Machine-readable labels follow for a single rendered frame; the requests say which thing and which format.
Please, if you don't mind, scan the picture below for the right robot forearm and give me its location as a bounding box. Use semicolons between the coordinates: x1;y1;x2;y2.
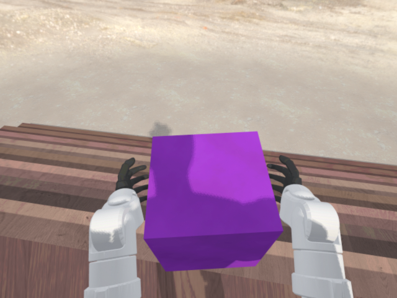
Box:
279;184;354;298

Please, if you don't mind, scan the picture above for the right robot hand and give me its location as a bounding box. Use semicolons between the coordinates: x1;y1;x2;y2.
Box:
267;155;302;203

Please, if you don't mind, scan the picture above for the left robot forearm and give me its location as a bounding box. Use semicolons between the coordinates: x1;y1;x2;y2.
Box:
84;188;144;298

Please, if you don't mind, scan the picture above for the left robot hand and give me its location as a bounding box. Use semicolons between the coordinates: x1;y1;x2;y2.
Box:
115;158;149;203

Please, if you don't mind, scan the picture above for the carton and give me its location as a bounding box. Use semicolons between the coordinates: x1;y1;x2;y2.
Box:
143;131;283;271

